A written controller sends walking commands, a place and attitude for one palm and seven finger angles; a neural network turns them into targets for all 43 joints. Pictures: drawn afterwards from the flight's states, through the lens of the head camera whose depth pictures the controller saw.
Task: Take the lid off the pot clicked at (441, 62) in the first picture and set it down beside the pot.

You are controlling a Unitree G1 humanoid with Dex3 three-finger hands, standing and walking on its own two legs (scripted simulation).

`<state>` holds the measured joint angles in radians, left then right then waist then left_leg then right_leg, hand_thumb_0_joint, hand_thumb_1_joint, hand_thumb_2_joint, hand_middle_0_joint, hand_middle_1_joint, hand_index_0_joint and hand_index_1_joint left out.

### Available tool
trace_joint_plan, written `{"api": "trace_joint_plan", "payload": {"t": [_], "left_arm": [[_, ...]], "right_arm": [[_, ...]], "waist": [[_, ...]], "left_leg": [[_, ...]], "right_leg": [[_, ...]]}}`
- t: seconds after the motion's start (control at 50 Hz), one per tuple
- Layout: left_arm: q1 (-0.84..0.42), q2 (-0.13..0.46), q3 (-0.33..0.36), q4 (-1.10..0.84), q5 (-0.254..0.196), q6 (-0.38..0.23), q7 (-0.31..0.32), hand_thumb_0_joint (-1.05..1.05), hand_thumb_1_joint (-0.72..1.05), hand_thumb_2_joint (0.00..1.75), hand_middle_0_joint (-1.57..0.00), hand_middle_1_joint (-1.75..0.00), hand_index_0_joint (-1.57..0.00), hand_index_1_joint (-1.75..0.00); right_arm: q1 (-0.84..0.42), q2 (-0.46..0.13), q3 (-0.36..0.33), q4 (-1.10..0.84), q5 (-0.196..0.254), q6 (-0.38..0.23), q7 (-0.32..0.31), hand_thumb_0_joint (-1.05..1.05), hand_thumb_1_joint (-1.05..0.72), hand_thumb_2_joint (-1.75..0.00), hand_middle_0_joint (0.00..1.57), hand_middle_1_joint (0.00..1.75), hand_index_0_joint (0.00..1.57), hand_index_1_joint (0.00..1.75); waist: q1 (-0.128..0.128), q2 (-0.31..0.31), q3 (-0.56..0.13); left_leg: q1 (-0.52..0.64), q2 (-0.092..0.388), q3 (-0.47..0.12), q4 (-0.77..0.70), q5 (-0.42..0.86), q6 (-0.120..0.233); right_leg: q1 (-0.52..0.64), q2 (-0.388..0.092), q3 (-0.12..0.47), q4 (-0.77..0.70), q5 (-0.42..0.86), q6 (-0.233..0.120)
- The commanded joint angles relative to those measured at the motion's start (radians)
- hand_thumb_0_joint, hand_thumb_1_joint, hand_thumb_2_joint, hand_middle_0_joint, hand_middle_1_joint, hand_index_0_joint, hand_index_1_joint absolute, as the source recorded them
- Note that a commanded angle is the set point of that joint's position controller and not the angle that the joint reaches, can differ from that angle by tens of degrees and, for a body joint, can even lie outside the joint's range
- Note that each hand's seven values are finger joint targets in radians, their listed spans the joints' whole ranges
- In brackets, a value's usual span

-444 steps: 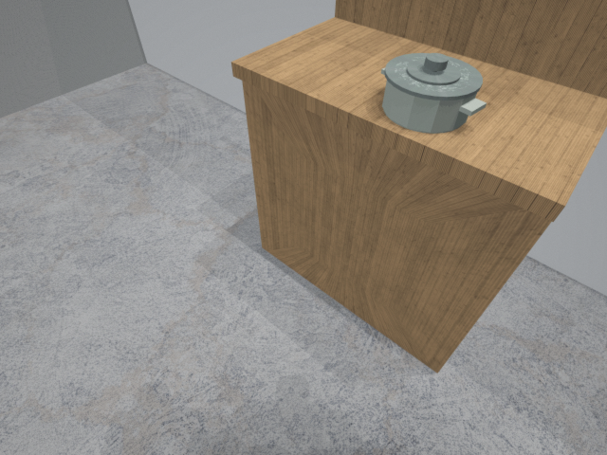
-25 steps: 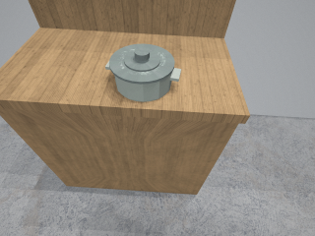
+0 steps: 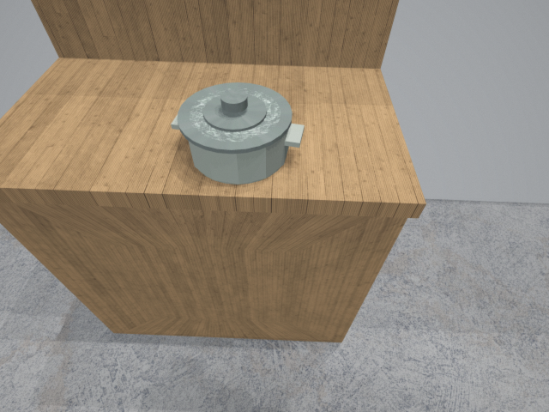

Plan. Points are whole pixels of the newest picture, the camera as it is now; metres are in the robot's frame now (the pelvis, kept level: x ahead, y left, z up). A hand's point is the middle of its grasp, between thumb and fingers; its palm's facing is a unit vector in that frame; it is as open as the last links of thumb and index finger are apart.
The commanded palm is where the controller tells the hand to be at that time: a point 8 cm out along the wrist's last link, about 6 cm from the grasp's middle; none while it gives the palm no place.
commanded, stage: shuffle to correct the standing spot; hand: left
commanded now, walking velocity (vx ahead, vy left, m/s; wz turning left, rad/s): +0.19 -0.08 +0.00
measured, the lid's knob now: (234, 100) +0.56 +0.11 +0.16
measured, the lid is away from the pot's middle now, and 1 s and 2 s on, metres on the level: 0.00 0.00 0.00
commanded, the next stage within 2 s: come to a stop and stand still in 0.32 s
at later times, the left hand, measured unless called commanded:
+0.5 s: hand out of the picture +0.04 +0.15 -0.19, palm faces +0.06 -0.99 -0.15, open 7.4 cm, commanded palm none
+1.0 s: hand out of the picture +0.14 +0.17 -0.18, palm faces +0.04 -0.97 -0.23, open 7.3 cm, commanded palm none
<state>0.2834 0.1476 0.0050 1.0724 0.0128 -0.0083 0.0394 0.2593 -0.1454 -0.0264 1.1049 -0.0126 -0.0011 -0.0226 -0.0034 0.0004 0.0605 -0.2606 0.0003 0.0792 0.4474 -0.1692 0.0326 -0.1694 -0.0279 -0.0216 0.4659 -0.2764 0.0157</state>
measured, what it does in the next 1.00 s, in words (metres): steps on the spot: right foot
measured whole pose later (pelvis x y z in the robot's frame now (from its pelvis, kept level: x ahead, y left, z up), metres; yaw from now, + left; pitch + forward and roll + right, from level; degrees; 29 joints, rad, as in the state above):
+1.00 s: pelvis +0.08 -0.02 -0.01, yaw +0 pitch +0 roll +1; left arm 0.20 0.18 0.05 0.94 0.03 0.02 0.05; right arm 0.10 -0.21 -0.07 0.93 -0.01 0.01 -0.02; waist 0.02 -0.04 0.11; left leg -0.31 -0.02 0.01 0.63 -0.35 -0.03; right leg -0.34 -0.05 0.01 0.58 -0.24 0.02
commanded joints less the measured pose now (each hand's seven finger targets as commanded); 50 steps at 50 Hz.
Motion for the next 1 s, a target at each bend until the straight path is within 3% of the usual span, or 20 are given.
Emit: {"api": "trace_joint_plan", "payload": {"t": [0.0,0.1,0.22,0.32,0.38,0.4,0.42,0.44,0.46,0.48,0.56,0.6,0.64,0.68,0.72,0.8,0.86,0.94,0.96,0.98], "left_arm": [[0.079,0.098,0.025,-0.027,0.006,-0.009,-0.004,0.0,0.9,0.9,-0.2,-0.3,-0.2,-0.3],[0.104,0.091,0.036,-0.037,0.009,-0.006,-0.018,0.0,0.9,0.9,-0.2,-0.3,-0.2,-0.3],[0.136,0.087,0.051,-0.039,0.006,-0.02,-0.022,0.0,0.9,0.9,-0.2,-0.3,-0.2,-0.3],[0.188,0.115,0.071,-0.021,0.007,-0.026,-0.015,0.0,0.9,0.9,-0.2,-0.3,-0.2,-0.3],[0.148,0.11,0.072,-0.028,0.008,-0.027,-0.014,0.0,0.9,0.9,-0.2,-0.3,-0.2,-0.3],[0.109,0.088,0.067,-0.049,0.004,-0.026,-0.019,0.0,0.9,0.9,-0.2,-0.3,-0.2,-0.3],[0.062,0.053,0.061,-0.079,0.003,-0.029,-0.021,0.0,0.9,0.9,-0.2,-0.3,-0.2,-0.3],[-0.025,0.064,0.06,-0.109,0.005,-0.032,-0.013,0.0,0.9,0.9,-0.2,-0.3,-0.2,-0.3],[-0.049,0.07,0.07,-0.112,-0.001,-0.025,-0.008,0.0,0.9,0.9,-0.2,-0.3,-0.2,-0.3],[-0.04,0.046,0.068,-0.104,-0.005,-0.02,-0.008,0.0,0.9,0.9,-0.2,-0.3,-0.2,-0.3],[0.066,0.026,0.058,-0.073,-0.006,-0.004,-0.015,0.0,0.9,0.9,-0.2,-0.3,-0.2,-0.3],[0.115,0.092,0.066,-0.046,-0.001,-0.016,-0.01,0.0,0.9,0.9,-0.2,-0.3,-0.2,-0.3],[0.089,0.171,0.072,-0.063,0.007,-0.022,-0.004,0.0,0.9,0.9,-0.2,-0.3,-0.2,-0.3],[0.087,0.189,0.08,-0.076,0.007,-0.025,0.007,0.0,0.9,0.9,-0.2,-0.3,-0.2,-0.3],[0.076,0.188,0.085,-0.094,0.012,-0.018,0.019,0.0,0.9,0.9,-0.2,-0.3,-0.2,-0.3],[0.022,0.207,0.098,-0.146,0.019,-0.003,0.031,0.0,0.9,0.9,-0.2,-0.3,-0.2,-0.3],[-0.023,0.218,0.097,-0.184,0.029,0.0,0.027,0.0,0.9,0.9,-0.2,-0.3,-0.2,-0.3],[-0.075,0.219,0.09,-0.202,0.021,0.007,0.011,0.0,0.9,0.9,-0.2,-0.3,-0.2,-0.3],[-0.076,0.196,0.083,-0.2,0.016,0.009,0.006,0.0,0.9,0.9,-0.2,-0.3,-0.2,-0.3],[-0.069,0.15,0.072,-0.206,0.012,0.016,-0.002,0.0,0.9,0.9,-0.2,-0.3,-0.2,-0.3]], "right_arm": [[0.064,-0.091,-0.019,-0.025,-0.003,-0.01,0.001,0.0,-0.9,-0.9,0.2,0.3,0.2,0.3],[0.076,-0.099,-0.031,-0.041,-0.008,-0.007,0.003,0.0,-0.9,-0.9,0.2,0.3,0.2,0.3],[0.085,-0.072,-0.03,-0.054,-0.005,-0.028,0.002,0.0,-0.9,-0.9,0.2,0.3,0.2,0.3],[0.044,-0.039,-0.028,-0.065,-0.002,-0.044,0.0,0.0,-0.9,-0.9,0.2,0.3,0.2,0.3],[0.093,-0.04,-0.029,-0.046,-0.003,-0.048,-0.001,0.0,-0.9,-0.9,0.2,0.3,0.2,0.3],[0.175,-0.074,-0.04,-0.019,-0.007,-0.052,-0.006,0.0,-0.9,-0.9,0.2,0.3,0.2,0.3],[0.301,-0.14,-0.056,0.019,-0.019,-0.055,-0.014,0.0,-0.9,-0.9,0.2,0.3,0.2,0.3],[0.364,-0.14,-0.05,0.038,-0.021,-0.051,-0.023,0.0,-0.9,-0.9,0.2,0.3,0.2,0.3],[0.319,-0.109,-0.037,0.024,-0.019,-0.048,-0.03,0.0,-0.9,-0.9,0.2,0.3,0.2,0.3],[0.238,-0.099,-0.027,-0.002,-0.019,-0.05,-0.033,0.0,-0.9,-0.9,0.2,0.3,0.2,0.3],[0.041,-0.106,-0.019,-0.05,-0.01,-0.044,-0.034,0.0,-0.9,-0.9,0.2,0.3,0.2,0.3],[0.052,-0.095,-0.027,-0.05,-0.001,-0.028,-0.028,0.0,-0.9,-0.9,0.2,0.3,0.2,0.3],[0.101,-0.068,-0.04,-0.059,0.009,-0.006,-0.023,0.0,-0.9,-0.9,0.2,0.3,0.2,0.3],[0.064,-0.049,-0.048,-0.069,0.009,0.015,-0.026,0.0,-0.9,-0.9,0.2,0.3,0.2,0.3],[0.012,-0.07,-0.056,-0.092,0.011,0.02,-0.028,0.0,-0.9,-0.9,0.2,0.3,0.2,0.3],[-0.039,-0.073,-0.057,-0.134,0.01,0.032,-0.014,0.0,-0.9,-0.9,0.2,0.3,0.2,0.3],[-0.044,-0.074,-0.052,-0.168,0.007,0.039,-0.001,0.0,-0.9,-0.9,0.2,0.3,0.2,0.3],[0.017,-0.068,-0.041,-0.161,0.006,0.013,0.007,0.0,-0.9,-0.9,0.2,0.3,0.2,0.3],[0.032,-0.08,-0.037,-0.154,0.004,0.0,0.007,0.0,-0.9,-0.9,0.2,0.3,0.2,0.3],[0.016,-0.132,-0.041,-0.16,-0.005,-0.012,0.008,0.0,-0.9,-0.9,0.2,0.3,0.2,0.3]], "waist": [[-0.003,0.017,0.027],[-0.001,0.021,0.056],[0.003,-0.045,0.053],[0.018,-0.141,0.049],[-0.03,-0.059,0.037],[-0.065,0.043,0.027],[-0.105,0.282,-0.008],[-0.126,0.311,0.033],[-0.09,0.171,0.046],[-0.052,0.111,0.042],[0.036,0.153,-0.038],[0.047,0.016,-0.045],[0.006,-0.083,-0.059],[0.034,-0.241,-0.094],[0.053,-0.238,-0.109],[0.047,-0.13,-0.147],[0.024,-0.162,-0.118],[-0.02,-0.173,-0.136],[-0.028,-0.118,-0.13],[-0.022,0.068,-0.103]], "left_leg": [[0.052,0.101,-0.144,-0.134,-0.224,0.0],[0.002,0.12,-0.179,-0.152,-0.384,0.019],[-0.027,0.083,-0.095,-0.003,-0.218,0.016],[-0.133,0.025,0.023,0.236,-0.108,-0.008],[0.038,0.043,0.012,0.111,-0.045,0.002],[0.191,0.108,-0.096,0.044,0.097,0.045],[0.349,0.272,-0.331,-0.046,0.323,0.137],[0.36,0.363,-0.426,-0.1,0.63,0.209],[0.273,0.377,-0.378,-0.087,0.695,0.218],[0.211,0.349,-0.316,-0.088,0.659,0.196],[0.08,0.229,-0.125,-0.054,0.522,0.083],[0.02,0.14,-0.091,0.054,0.303,0.008],[-0.032,0.024,-0.02,0.146,-0.086,-0.044],[-0.104,0.004,-0.035,0.342,-0.396,-0.061],[-0.199,-0.002,-0.089,0.484,-0.464,-0.061],[-0.211,-0.015,-0.113,0.535,-0.388,-0.07],[-0.146,-0.016,-0.101,0.446,-0.324,-0.07],[0.105,-0.036,-0.031,0.08,-0.095,-0.06],[0.188,-0.011,-0.053,-0.032,-0.043,-0.052],[0.203,0.11,-0.212,-0.122,-0.05,-0.006]], "right_leg": [[-0.118,-0.052,0.054,-0.111,-0.119,-0.048],[-0.156,-0.034,0.044,-0.081,-0.223,-0.061],[-0.1,-0.079,0.104,-0.096,-0.137,-0.098],[0.036,-0.185,0.208,-0.086,0.127,-0.179],[-0.042,-0.141,0.12,0.052,0.29,-0.155],[-0.171,-0.055,0.025,0.206,0.276,-0.108],[-0.342,0.029,-0.089,0.45,0.049,-0.05],[-0.476,0.037,-0.027,0.623,-0.307,-0.05],[-0.457,-0.008,0.058,0.651,-0.305,-0.056],[-0.408,-0.035,0.082,0.607,-0.272,-0.049],[-0.089,-0.032,0.004,0.187,-0.028,-0.026],[0.043,-0.043,0.033,-0.003,0.309,-0.029],[0.017,-0.246,0.197,0.024,0.778,-0.145],[0.093,-0.299,0.272,0.012,1.067,-0.222],[0.16,-0.325,0.304,0.028,1.129,-0.283],[0.137,-0.31,0.274,0.006,0.923,-0.287],[0.009,-0.278,0.249,-0.024,0.719,-0.253],[-0.111,-0.195,0.191,-0.024,0.329,-0.138],[-0.157,-0.152,0.157,0.011,0.177,-0.095],[-0.244,-0.067,0.091,0.103,-0.024,-0.042]]}}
